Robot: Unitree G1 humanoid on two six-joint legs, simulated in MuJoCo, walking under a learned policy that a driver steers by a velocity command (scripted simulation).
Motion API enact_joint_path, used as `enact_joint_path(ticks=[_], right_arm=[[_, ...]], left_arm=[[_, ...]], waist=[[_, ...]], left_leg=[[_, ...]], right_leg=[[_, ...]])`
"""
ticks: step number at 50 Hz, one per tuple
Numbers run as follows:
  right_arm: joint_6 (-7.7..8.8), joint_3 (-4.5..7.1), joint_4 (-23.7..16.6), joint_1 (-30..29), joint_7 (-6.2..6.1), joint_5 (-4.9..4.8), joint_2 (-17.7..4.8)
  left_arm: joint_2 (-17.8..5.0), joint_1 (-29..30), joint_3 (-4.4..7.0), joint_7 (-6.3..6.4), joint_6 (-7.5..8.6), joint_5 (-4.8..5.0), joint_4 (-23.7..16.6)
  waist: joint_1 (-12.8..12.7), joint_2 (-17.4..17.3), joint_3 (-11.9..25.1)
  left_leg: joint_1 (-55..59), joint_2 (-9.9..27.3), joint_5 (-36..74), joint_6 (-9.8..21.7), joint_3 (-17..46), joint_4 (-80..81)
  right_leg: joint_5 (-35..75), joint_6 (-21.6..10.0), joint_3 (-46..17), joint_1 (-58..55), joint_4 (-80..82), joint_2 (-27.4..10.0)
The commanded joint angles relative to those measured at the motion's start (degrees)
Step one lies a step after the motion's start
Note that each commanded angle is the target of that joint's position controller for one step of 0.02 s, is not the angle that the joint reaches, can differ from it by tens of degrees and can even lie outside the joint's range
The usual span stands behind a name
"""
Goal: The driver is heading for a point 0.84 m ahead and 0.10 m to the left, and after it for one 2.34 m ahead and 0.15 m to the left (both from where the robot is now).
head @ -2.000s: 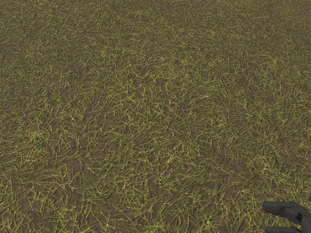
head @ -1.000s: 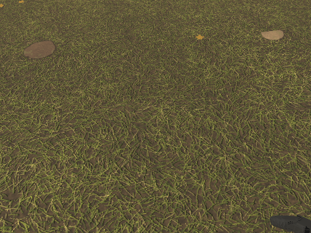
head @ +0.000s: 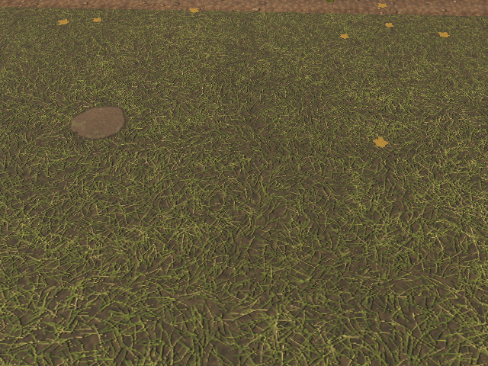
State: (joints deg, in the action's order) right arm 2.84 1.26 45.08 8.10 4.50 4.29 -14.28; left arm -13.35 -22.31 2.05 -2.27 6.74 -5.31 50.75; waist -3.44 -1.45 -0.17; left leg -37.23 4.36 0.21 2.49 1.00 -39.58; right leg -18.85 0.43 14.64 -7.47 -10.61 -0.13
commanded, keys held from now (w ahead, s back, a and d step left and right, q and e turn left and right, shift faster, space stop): w+q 0.36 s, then w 0.54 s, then w+e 0.10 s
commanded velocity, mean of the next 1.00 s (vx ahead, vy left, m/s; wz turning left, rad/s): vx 0.50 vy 0.00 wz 0.32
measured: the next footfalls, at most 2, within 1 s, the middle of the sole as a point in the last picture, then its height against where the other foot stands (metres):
left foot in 0.10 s outside the picture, level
right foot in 0.52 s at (276, 359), level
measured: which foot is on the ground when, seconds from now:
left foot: up 0.00-0.08, down 0.10-0.56, up 0.58-0.98, down 1.00-1.00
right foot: down 0.00-0.12, up 0.14-0.50, down 0.52-1.00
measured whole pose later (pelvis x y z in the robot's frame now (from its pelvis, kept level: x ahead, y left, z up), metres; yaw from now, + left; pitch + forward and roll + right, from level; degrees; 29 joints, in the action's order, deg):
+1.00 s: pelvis +0.58 +0.12 -0.01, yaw +17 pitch +3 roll -1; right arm 4.2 0.3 41.4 7.2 3.1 4.9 -12.4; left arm -12.5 -27.3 0.3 -3.1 7.1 -5.1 54.8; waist -4.7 -0.6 2.5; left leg -30.5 2.4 -8.1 2.7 -1.5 -46.5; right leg -26.4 -1.7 3.0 4.0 -28.7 0.3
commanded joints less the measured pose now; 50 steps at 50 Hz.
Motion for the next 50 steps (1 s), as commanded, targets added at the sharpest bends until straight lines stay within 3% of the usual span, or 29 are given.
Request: enact_joint_path(ticks=[1,4,5,6,7,8,9,10,11,13,17,22,24,26,27,28,29,30,31,33,34,36,38,42,43,46,48,49,50], right_arm=[[1.03,0.44,-5.3,-7.0,0.18,-0.28,-4.1],[2.40,1.97,-4.5,-0.6,-0.73,-2.14,-7.7],[3.18,3.57,-2.2,7.4,-1.54,-2.56,-10.9],[2.75,4.68,0.4,20.5,-3.29,-2.53,-13.6],[1.55,4.20,4.0,31.6,-3.62,-1.65,-14.1],[3.00,5.25,7.2,33.7,-3.56,-0.51,-14.7],[4.14,5.72,6.5,28.5,-3.34,-1.94,-14.4],[4.67,3.82,6.0,23.1,-3.04,-2.53,-9.6],[4.97,2.41,5.6,18.2,-2.56,-2.69,-5.5],[4.64,0.96,2.1,9.5,-1.77,-1.97,-3.1],[5.22,2.19,-0.5,5.7,-0.31,-0.85,-8.4],[4.57,3.64,2.1,15.5,1.63,-0.69,-9.8],[4.01,3.41,2.5,17.2,0.98,-0.97,-9.6],[3.84,3.19,2.9,16.0,0.38,-0.14,-9.4],[4.34,2.28,2.3,14.8,0.30,0.40,-6.7],[5.38,0.47,1.7,23.3,0.19,1.79,-0.1],[5.07,1.33,1.5,17.2,0.50,0.71,-3.5],[4.54,1.79,-0.1,10.2,-0.53,-0.17,-4.5],[4.22,1.69,0.5,9.0,-2.11,-0.38,-5.2],[3.68,0.48,0.3,8.1,-2.81,1.91,-3.0],[3.22,0.01,-0.2,6.9,-2.57,2.05,-1.4],[2.78,-0.03,-1.2,4.4,-2.26,0.56,-1.7],[2.35,-0.23,-1.6,3.0,-1.80,0.38,-1.5],[0.66,-0.77,-2.8,0.3,-0.05,1.05,-0.4],[0.53,-0.82,-2.2,3.3,0.21,1.46,-0.9],[1.37,0.82,-4.3,2.0,-0.50,2.12,-4.7],[1.57,1.18,-7.2,-0.6,-1.80,0.78,-4.8],[1.55,1.95,-7.0,2.5,-2.44,0.01,-6.0],[2.17,2.92,-3.0,13.9,-2.79,-0.98,-7.2]], left_arm=[[-9.1,-1.9,1.45,0.28,-0.21,0.01,-1.3],[-14.1,0.7,2.71,1.08,-0.18,-0.36,-1.1],[-12.6,-1.1,2.06,0.71,0.17,-1.70,-0.8],[-5.2,-7.5,-0.64,-0.06,0.99,-3.09,-2.3],[-5.6,-5.8,-0.91,-2.47,1.04,-1.96,-1.9],[-4.7,6.9,-0.85,-2.97,0.89,1.69,-5.1],[-5.7,14.1,-0.84,-1.83,1.36,1.69,-7.4],[-7.7,12.5,-0.38,-0.16,1.20,0.00,-8.1],[-6.3,10.9,-0.79,1.09,1.02,-0.63,-8.1],[-3.0,8.3,-1.86,2.35,-0.38,-0.47,-8.2],[-1.9,10.7,-3.26,1.77,-2.54,1.10,-9.2],[-5.7,20.6,-3.47,0.54,-2.50,1.76,-10.5],[-7.4,23.7,-2.86,0.78,-1.40,1.80,-11.0],[-9.8,19.5,-1.84,1.41,0.05,3.12,-9.8],[-11.5,8.8,-1.08,1.73,0.90,3.48,-6.9],[-14.5,-4.6,-0.39,1.15,0.57,3.32,-4.0],[-11.9,-11.0,-0.73,0.76,-0.28,1.94,-1.4],[-10.9,-7.1,-0.41,0.75,0.03,1.83,-1.5],[-7.5,-0.1,-1.29,1.12,-0.10,1.96,-3.1],[-1.5,5.3,-3.06,2.31,0.03,2.70,-4.3],[-1.5,6.9,-3.00,2.82,0.25,2.67,-4.6],[-3.6,6.1,-1.74,3.13,1.06,2.45,-3.9],[-5.9,2.2,-0.59,2.25,1.51,1.49,-2.0],[-6.1,-0.5,-0.52,-1.26,0.94,0.68,-0.4],[-6.1,-1.3,-0.38,-1.46,1.01,-0.80,0.6],[-6.1,-1.5,-0.60,-0.21,1.29,-1.16,0.1],[-8.4,1.2,0.03,-0.20,1.58,0.22,-0.2],[-10.6,3.2,0.83,-0.39,1.55,1.06,-1.0],[-12.4,5.0,1.52,-1.29,1.47,1.18,-1.5]], waist=[[0.4,5.5,-5.7],[6.9,5.8,-1.7],[9.1,4.7,4.1],[10.0,-4.8,20.1],[14.2,-5.0,28.2],[17.9,-0.8,12.9],[17.3,-3.0,2.3],[12.8,-2.9,3.6],[8.7,-2.4,1.7],[2.2,-0.7,1.1],[2.3,0.3,-1.4],[8.2,-0.9,-1.3],[8.7,-0.7,-0.9],[5.5,-1.2,1.6],[1.0,2.8,8.1],[-0.1,18.7,24.3],[-5.1,12.2,18.2],[-3.7,5.8,5.8],[-1.4,3.7,1.1],[2.0,3.9,2.5],[3.0,3.7,3.2],[2.6,3.5,2.9],[2.0,3.4,2.1],[2.7,5.4,0.7],[3.4,6.0,0.4],[3.0,5.1,0.3],[4.5,6.0,-1.5],[6.3,6.5,0.0],[10.5,3.6,2.3]], left_leg=[[-3.4,-1.9,-6.0,2.2,-2.3,2.9],[14.1,-9.2,-4.7,5.3,-7.3,6.9],[29.4,-11.1,-0.1,7.8,-6.4,3.7],[61.3,-1.9,4.7,17.9,11.3,0.0],[73.1,9.9,5.1,25.3,37.2,12.9],[67.5,10.1,2.2,19.4,36.7,17.5],[54.8,9.0,-2.0,16.7,30.4,18.8],[45.3,7.8,-2.2,17.0,27.6,19.6],[34.7,7.0,-0.2,16.8,24.7,21.0],[19.6,5.7,-1.7,16.9,22.3,26.5],[5.3,-0.9,-8.5,13.2,14.0,29.2],[19.3,4.3,-6.5,13.1,19.7,22.5],[25.4,4.8,-3.5,11.6,21.2,19.2],[24.8,2.6,5.2,8.1,19.7,13.1],[18.7,-2.4,7.2,4.1,15.2,1.3],[3.1,-13.1,-18.4,-1.7,8.3,-17.6],[-11.4,-13.0,-35.5,-1.9,7.7,-32.4],[-17.6,-9.1,-29.0,-0.3,8.4,-36.4],[-16.2,-5.2,-22.3,0.1,6.9,-36.1],[-6.8,-0.4,-17.0,0.1,6.8,-29.5],[-4.2,0.5,-18.3,-0.7,5.9,-26.5],[-3.2,0.7,-18.5,-2.8,3.9,-18.6],[-3.6,0.8,-10.6,-4.0,1.9,-12.0],[5.9,-0.7,0.3,-2.3,-2.2,-7.9],[6.1,0.5,5.6,-1.5,1.0,-13.1],[5.7,-0.8,-3.0,-0.4,-1.4,-17.4],[9.9,-0.9,-10.4,0.4,-0.4,-8.8],[17.1,-3.3,-12.4,0.7,-4.2,-5.3],[31.4,-5.6,-9.5,1.2,-7.2,-1.7]], right_leg=[[29.0,-11.5,-3.9,-2.6,1.8,-18.1],[57.9,-9.3,1.5,1.2,-12.2,-16.3],[58.5,-6.7,3.0,9.0,-24.3,-13.4],[39.0,-1.0,1.2,31.2,-43.6,-8.4],[-12.2,2.0,-6.3,41.5,-59.9,2.0],[-10.9,-0.1,-17.1,55.5,-67.4,2.4],[-8.9,-0.7,-20.3,60.1,-69.3,-1.9],[-6.7,-1.7,-21.7,54.4,-66.0,-3.8],[-3.7,-2.2,-21.4,48.5,-62.7,-5.5],[-5.1,-1.5,-20.4,38.3,-56.7,-6.5],[5.6,1.6,-14.3,28.2,-36.5,-4.4],[18.6,1.0,-14.5,33.5,-23.7,-3.2],[17.3,-1.1,-13.7,34.0,-19.6,-2.1],[20.2,-5.2,-12.9,23.8,-19.2,-1.6],[24.7,-10.4,-16.8,8.8,-21.6,-5.3],[24.4,-26.2,-41.3,-18.2,-15.7,-19.5],[7.6,-25.2,-54.6,-19.0,-7.7,-22.8],[-4.9,-18.9,-48.9,-8.3,-5.2,-21.1],[-7.0,-16.7,-42.3,1.9,-3.0,-19.0],[6.2,-16.4,-35.1,11.1,0.5,-16.7],[10.6,-16.1,-31.9,12.8,1.8,-15.4],[16.1,-16.0,-25.9,13.4,3.0,-13.3],[25.3,-17.0,-22.8,13.1,2.7,-13.2],[29.6,-15.5,-16.4,22.7,0.2,-10.4],[27.0,-16.0,-17.5,23.1,-2.0,-12.0],[25.3,-14.6,-18.4,20.3,-8.8,-12.0],[30.7,-13.1,-19.9,20.1,-12.6,-13.0],[36.1,-12.6,-18.6,20.8,-17.7,-11.7],[38.5,-11.7,-16.7,27.4,-29.6,-8.4]])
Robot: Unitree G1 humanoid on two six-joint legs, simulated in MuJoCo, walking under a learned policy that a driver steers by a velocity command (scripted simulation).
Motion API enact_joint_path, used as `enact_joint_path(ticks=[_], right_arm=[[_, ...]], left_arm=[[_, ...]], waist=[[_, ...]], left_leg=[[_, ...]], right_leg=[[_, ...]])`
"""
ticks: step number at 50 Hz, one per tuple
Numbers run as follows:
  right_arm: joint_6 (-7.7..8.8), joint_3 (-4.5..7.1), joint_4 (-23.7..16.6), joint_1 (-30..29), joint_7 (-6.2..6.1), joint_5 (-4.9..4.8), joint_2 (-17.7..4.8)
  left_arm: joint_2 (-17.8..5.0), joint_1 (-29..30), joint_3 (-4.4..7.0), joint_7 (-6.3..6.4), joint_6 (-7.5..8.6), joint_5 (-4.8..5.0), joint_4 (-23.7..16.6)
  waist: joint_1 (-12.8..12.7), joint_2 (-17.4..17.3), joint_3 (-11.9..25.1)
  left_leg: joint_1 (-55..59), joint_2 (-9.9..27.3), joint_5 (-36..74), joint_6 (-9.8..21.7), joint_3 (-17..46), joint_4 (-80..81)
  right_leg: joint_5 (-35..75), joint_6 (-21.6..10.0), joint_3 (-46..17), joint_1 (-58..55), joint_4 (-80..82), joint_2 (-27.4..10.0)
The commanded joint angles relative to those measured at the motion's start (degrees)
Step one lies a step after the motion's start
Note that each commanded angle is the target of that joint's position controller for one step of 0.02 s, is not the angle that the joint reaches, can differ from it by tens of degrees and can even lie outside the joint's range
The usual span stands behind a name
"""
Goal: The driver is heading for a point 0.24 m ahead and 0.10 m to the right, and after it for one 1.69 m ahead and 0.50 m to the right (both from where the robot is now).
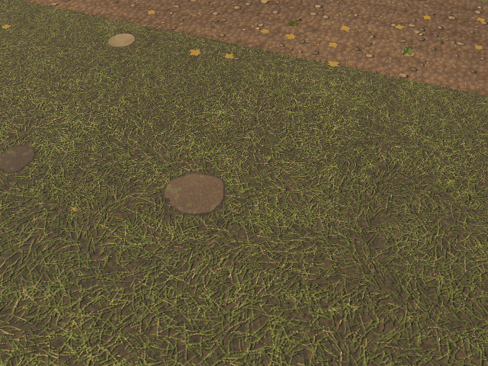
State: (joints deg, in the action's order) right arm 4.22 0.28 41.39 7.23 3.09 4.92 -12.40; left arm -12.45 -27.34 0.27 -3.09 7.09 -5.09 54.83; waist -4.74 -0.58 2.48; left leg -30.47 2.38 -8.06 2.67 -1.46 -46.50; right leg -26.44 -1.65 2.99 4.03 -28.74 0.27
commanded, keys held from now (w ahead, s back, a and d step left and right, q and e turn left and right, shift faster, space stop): w+e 0.70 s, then e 0.10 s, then no key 0.20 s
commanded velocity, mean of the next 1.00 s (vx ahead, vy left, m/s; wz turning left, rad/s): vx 0.43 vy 0.00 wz -0.45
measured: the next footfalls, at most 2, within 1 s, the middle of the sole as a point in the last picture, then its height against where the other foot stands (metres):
right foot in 0.48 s outside the picture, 0.19 m lower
left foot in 0.84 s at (285, 325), level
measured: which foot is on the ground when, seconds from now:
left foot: down 0.00-0.48, up 0.50-0.82, down 0.84-1.00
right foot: down 0.00-0.02, up 0.04-0.46, down 0.48-0.84, up 0.86-1.00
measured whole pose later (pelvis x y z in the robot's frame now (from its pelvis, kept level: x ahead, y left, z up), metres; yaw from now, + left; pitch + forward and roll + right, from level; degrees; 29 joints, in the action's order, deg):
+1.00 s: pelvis +0.55 -0.08 -0.17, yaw -30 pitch +2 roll -1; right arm 6.3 0.8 44.9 7.7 0.6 0.4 -14.7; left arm -14.7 -13.5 2.9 -2.2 4.1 -4.2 45.7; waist -0.4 -0.2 0.1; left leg -21.1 1.9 -2.7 1.5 -2.9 -22.1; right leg -33.1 5.3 -0.1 25.8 -61.0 -0.5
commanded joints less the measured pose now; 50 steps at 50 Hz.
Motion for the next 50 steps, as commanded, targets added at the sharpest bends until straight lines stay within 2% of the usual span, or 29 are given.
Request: enact_joint_path(ticks=[1,2,3,4,5,6,8,10,12,14,18,21,24,25,26,27,28,29,31,32,35,41,42,43,44,45,46,47,50], right_arm=[[2.08,4.58,4.4,25.3,-2.28,-1.59,-11.2],[2.72,3.57,4.7,29.5,-2.23,-1.32,-12.7],[3.74,3.09,5.2,34.2,-1.16,0.32,-10.4],[4.51,3.03,6.1,26.9,-0.50,-0.53,-9.4],[4.07,1.52,5.9,20.5,-0.41,-2.24,-4.7],[3.11,-0.09,4.6,17.4,-1.17,-1.86,-0.2],[1.79,-1.16,2.9,10.2,-2.75,-0.40,1.8],[2.54,-2.54,2.2,8.7,-5.75,1.29,4.1],[3.88,-2.22,5.1,18.4,-7.01,1.44,0.5],[3.26,-2.20,9.1,24.7,-5.29,2.24,-2.6],[3.69,-3.08,14.2,30.6,-3.05,-0.67,-2.4],[1.73,-2.20,17.5,31.3,-3.51,-0.26,-4.8],[-0.03,-1.25,18.9,27.1,-0.56,2.24,-7.1],[-0.04,-2.49,18.4,32.8,1.73,3.06,0.6],[-0.04,-2.11,12.8,24.6,3.17,1.03,-1.8],[1.14,-0.81,8.2,14.2,2.96,-0.85,-5.1],[3.05,-0.58,3.4,7.4,1.87,-2.27,-6.4],[4.65,-1.10,0.3,4.4,-0.37,-1.88,-4.7],[4.19,-0.14,4.6,8.6,-3.07,-0.71,-5.5],[2.69,-0.53,5.3,9.7,-3.22,-0.24,-3.6],[-0.21,-2.72,4.2,6.7,-2.20,-1.54,-0.2],[3.54,1.46,3.2,2.4,-2.68,-2.78,-12.0],[4.20,2.77,4.2,11.2,-3.51,-3.22,-16.4],[4.09,3.64,4.6,20.0,-3.38,-3.15,-19.7],[3.81,3.44,5.0,19.5,-2.59,-1.00,-17.7],[3.02,4.26,3.6,12.4,-2.85,-2.32,-16.0],[2.54,2.35,1.3,5.3,-3.00,-4.73,-8.8],[2.31,0.45,0.3,0.8,-2.72,-5.99,-4.0],[3.30,1.76,-2.1,-7.6,-2.01,-4.46,-7.0]], left_arm=[[-10.5,7.5,2.95,-1.60,1.43,-0.21,-5.8],[0.5,-3.5,0.21,-2.74,1.51,-1.55,-4.8],[-1.6,5.8,0.81,-2.78,1.94,1.63,-9.5],[-3.6,13.0,1.73,-1.38,1.15,2.63,-11.9],[-6.1,14.1,2.31,0.31,-0.05,1.65,-11.5],[-4.3,12.4,1.75,1.04,-1.25,-0.03,-10.6],[0.8,9.4,-0.22,-0.09,-2.94,-2.53,-8.9],[0.4,8.4,-0.65,-2.80,-2.26,-3.26,-7.7],[-1.9,14.5,0.13,-3.52,-1.07,-0.73,-8.4],[-3.2,20.7,0.56,-3.11,-2.06,0.29,-10.5],[-4.3,28.2,0.68,-1.18,-4.10,-1.48,-13.5],[-3.8,27.1,0.43,-0.77,-4.68,-2.10,-11.9],[-12.1,-0.7,5.03,0.42,-3.13,-0.70,-1.5],[-16.5,-11.9,6.31,0.14,-3.78,-1.33,1.4],[-16.2,-14.6,6.29,0.00,-4.33,0.41,2.3],[-14.4,-15.7,6.11,0.78,-4.30,0.32,2.2],[-14.6,-11.4,5.94,0.68,-3.87,1.23,0.4],[-10.0,-0.6,3.97,0.40,-2.29,3.46,-3.0],[-4.8,9.7,1.50,-1.08,-1.53,1.15,-6.5],[-7.6,11.2,1.94,-1.75,-1.34,1.67,-6.8],[-10.2,10.6,3.04,-3.31,-0.23,2.73,-6.8],[-10.2,9.2,4.78,-3.18,-0.70,1.62,-9.7],[-7.4,11.7,4.08,-3.22,-0.20,2.47,-12.8],[1.3,2.9,2.00,-1.88,0.57,2.88,-13.2],[-1.9,1.0,2.81,-1.05,-0.13,2.92,-11.0],[-3.3,3.7,2.93,0.16,-1.53,3.40,-12.0],[-6.5,5.5,3.70,1.80,-2.70,1.38,-10.4],[-4.5,3.5,3.28,2.59,-3.26,0.11,-9.3],[-0.5,0.6,1.78,-0.33,-3.75,1.09,-7.1]], waist=[[14.2,-4.5,4.6],[9.6,-16.9,16.5],[14.4,-9.7,8.9],[11.7,-7.0,-3.0],[8.1,-1.0,-3.1],[6.4,0.9,0.0],[2.6,-1.4,-3.5],[3.0,0.0,-2.9],[7.8,0.0,-0.9],[8.7,-1.9,-5.8],[10.1,-1.5,-12.8],[10.2,1.2,-15.8],[-1.5,7.4,-7.3],[-0.5,15.5,8.8],[-4.4,10.5,18.1],[-8.1,9.2,11.9],[-7.0,6.9,8.7],[-2.4,0.8,2.9],[5.2,-3.5,-5.4],[7.8,1.2,-7.5],[7.8,0.5,-4.8],[8.9,-0.4,0.0],[12.8,-6.4,6.7],[10.5,-17.5,23.3],[9.1,-9.5,17.9],[8.3,-10.7,12.3],[6.6,-5.4,6.3],[3.4,-6.0,4.8],[-1.7,-2.2,3.0]], left_leg=[[40.6,-1.4,5.4,5.6,-1.8,7.6],[55.3,14.5,30.1,21.3,20.2,11.8],[48.1,19.8,23.8,24.3,33.8,20.1],[35.0,23.1,9.4,22.5,35.3,21.3],[26.5,22.2,5.2,19.9,30.2,19.7],[21.7,19.4,2.7,17.1,23.1,19.3],[8.1,12.1,-5.8,11.7,11.7,20.8],[5.3,9.1,-8.1,8.1,5.0,16.5],[6.6,6.1,-12.1,6.5,-1.1,10.0],[-1.1,7.9,-19.9,6.6,-1.0,11.0],[11.7,14.2,-19.0,5.6,4.5,8.0],[20.3,14.4,-13.0,3.9,4.6,1.9],[10.0,6.2,-0.8,-0.4,-5.7,-29.2],[-9.5,-0.6,-29.8,-5.7,-7.1,-52.7],[-16.4,-2.6,-32.8,-6.7,-0.7,-56.5],[-24.3,-2.8,-36.0,-7.0,0.2,-61.0],[-29.6,-1.0,-36.0,-6.2,1.4,-62.8],[-34.0,2.5,-19.4,-4.4,9.3,-38.5],[-10.8,7.0,-9.2,-2.9,8.2,-17.0],[-5.4,7.1,-10.8,-4.0,6.5,-10.9],[9.4,3.7,-0.9,-4.0,3.2,5.6],[24.8,-0.9,23.3,2.9,1.9,14.3],[38.2,6.7,41.5,9.9,8.6,16.4],[54.9,25.7,56.5,27.3,28.5,21.3],[47.8,27.0,62.1,27.2,30.7,21.7],[41.8,24.5,32.6,22.4,27.6,25.7],[29.9,19.5,13.4,16.3,22.6,30.4],[23.4,15.7,11.0,12.6,18.2,32.8],[6.3,7.3,15.2,7.1,3.8,33.3]], right_leg=[[37.8,-6.7,-3.0,26.5,-29.7,-3.1],[-11.4,-2.5,-3.1,38.3,-52.0,5.0],[-11.6,-3.1,-11.7,49.7,-57.5,6.8],[-4.6,-3.4,-14.2,56.9,-57.6,2.7],[1.5,-2.9,-12.6,54.3,-57.5,-1.6],[6.9,-2.6,-12.6,49.9,-52.9,-3.3],[16.7,-2.6,-9.3,40.5,-41.1,-5.2],[40.5,-3.1,-10.0,38.2,-28.7,-7.2],[60.0,-1.8,-5.7,34.2,-14.1,-6.3],[60.4,-1.7,-0.5,24.5,-11.2,-4.2],[50.5,-3.1,-2.2,29.9,-1.8,-6.2],[46.9,-3.5,-1.6,26.7,7.9,-7.4],[57.3,-6.2,5.4,-11.7,14.5,-2.9],[79.2,-16.8,-5.9,-41.8,-7.9,-9.8],[75.8,-19.5,-15.0,-50.9,-9.5,-13.7],[67.8,-20.0,-17.4,-45.7,-5.8,-14.4],[53.4,-21.5,-21.6,-38.5,-1.3,-17.0],[35.2,-19.9,-28.4,-26.1,4.5,-20.3],[36.7,-22.6,-23.6,8.9,15.4,-19.1],[38.3,-24.1,-23.9,16.7,17.3,-18.0],[34.8,-18.2,-20.9,24.4,16.7,-10.9],[42.2,-7.1,-19.0,21.3,-1.9,-1.6],[37.8,-1.8,-14.3,26.5,-12.3,4.1],[-3.3,2.9,-7.7,30.8,-31.4,10.6],[-15.9,4.1,-8.5,32.9,-43.1,6.0],[-14.4,4.7,-7.3,38.3,-46.4,2.4],[-10.7,5.3,-6.5,35.6,-43.1,-1.4],[-9.5,6.3,-7.3,29.4,-37.7,-3.6],[-3.9,9.5,-0.9,10.1,-24.9,-3.9]])
Keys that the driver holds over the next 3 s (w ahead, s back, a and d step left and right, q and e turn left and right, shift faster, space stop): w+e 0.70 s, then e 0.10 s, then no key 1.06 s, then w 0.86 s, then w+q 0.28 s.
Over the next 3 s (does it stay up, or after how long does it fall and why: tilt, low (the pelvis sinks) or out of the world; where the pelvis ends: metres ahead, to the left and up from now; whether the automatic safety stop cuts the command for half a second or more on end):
stays up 1.01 -0.41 -0.37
